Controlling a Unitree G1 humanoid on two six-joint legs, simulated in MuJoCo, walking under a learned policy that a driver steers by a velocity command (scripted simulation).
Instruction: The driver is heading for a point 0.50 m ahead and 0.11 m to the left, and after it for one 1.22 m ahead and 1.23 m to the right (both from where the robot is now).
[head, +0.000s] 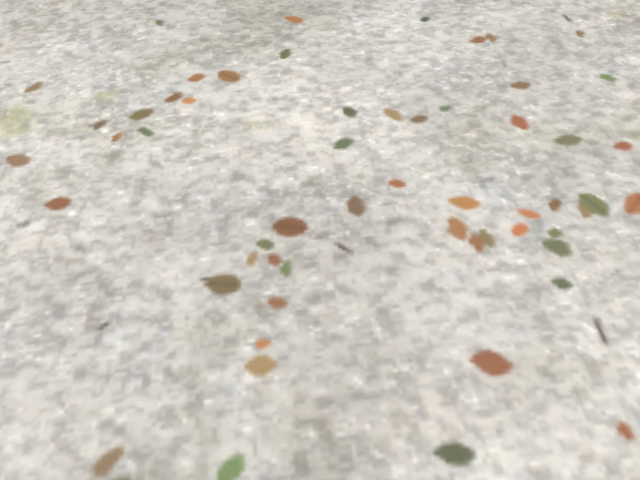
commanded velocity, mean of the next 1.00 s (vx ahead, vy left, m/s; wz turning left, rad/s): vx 0.50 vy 0.00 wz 0.24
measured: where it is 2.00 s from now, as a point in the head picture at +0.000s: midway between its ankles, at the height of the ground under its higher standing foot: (262, 260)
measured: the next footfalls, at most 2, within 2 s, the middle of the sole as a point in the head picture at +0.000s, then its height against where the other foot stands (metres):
left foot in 0.44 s outside the picture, level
right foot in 1.02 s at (283, 384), level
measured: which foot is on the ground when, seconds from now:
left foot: up 0.00-0.42, down 0.44-1.00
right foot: down 0.00-0.46, up 0.48-1.00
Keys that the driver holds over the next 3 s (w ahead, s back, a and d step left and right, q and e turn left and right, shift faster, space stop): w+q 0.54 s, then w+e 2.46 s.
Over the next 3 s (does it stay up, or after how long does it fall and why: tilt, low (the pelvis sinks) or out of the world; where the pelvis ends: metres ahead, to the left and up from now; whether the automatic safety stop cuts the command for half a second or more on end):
stays up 1.48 -0.16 0.00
